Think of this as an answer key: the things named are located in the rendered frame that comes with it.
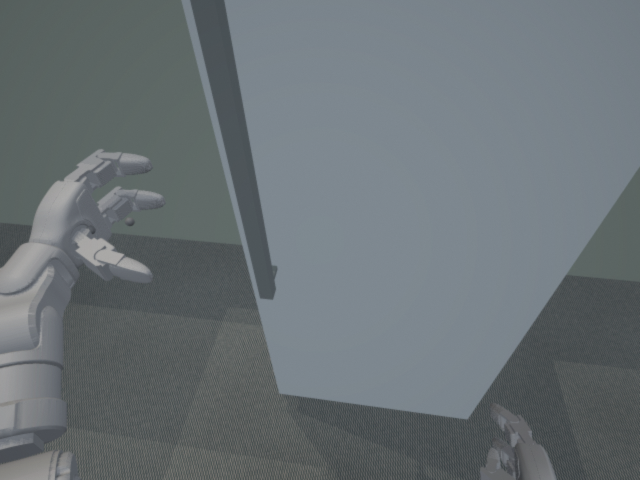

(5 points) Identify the robot left hand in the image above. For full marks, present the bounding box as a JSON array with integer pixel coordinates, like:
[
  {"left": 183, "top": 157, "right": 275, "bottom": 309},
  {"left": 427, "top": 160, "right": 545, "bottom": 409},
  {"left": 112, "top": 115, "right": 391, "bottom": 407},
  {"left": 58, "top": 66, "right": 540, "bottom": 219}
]
[{"left": 29, "top": 149, "right": 166, "bottom": 283}]

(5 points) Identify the robot left forearm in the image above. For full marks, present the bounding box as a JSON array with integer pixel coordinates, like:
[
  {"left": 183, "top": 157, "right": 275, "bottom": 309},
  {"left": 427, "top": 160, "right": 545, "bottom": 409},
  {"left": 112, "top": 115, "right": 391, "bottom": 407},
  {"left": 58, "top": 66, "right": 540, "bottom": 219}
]
[{"left": 0, "top": 242, "right": 80, "bottom": 463}]

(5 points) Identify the fridge door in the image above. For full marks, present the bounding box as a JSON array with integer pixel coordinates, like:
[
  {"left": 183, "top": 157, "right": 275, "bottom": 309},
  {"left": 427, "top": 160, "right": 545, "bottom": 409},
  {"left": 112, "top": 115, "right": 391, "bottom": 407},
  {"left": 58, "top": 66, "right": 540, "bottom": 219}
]
[{"left": 181, "top": 0, "right": 640, "bottom": 420}]

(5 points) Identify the robot left upper arm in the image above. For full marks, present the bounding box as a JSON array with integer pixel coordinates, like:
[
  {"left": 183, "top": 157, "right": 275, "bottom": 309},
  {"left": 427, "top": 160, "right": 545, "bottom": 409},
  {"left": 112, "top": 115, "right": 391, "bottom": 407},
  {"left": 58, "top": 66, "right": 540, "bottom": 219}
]
[{"left": 0, "top": 450, "right": 81, "bottom": 480}]

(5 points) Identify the handle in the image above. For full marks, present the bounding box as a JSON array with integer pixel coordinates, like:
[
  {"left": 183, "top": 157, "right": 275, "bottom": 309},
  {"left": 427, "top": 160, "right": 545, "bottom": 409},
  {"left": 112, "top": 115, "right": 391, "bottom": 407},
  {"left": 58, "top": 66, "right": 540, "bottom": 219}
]
[{"left": 190, "top": 0, "right": 278, "bottom": 300}]

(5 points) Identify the robot right hand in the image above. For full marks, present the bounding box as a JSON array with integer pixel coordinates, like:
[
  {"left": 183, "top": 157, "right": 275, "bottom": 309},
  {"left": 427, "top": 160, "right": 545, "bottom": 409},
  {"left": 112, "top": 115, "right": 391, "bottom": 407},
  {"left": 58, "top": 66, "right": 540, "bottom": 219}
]
[{"left": 480, "top": 403, "right": 557, "bottom": 480}]

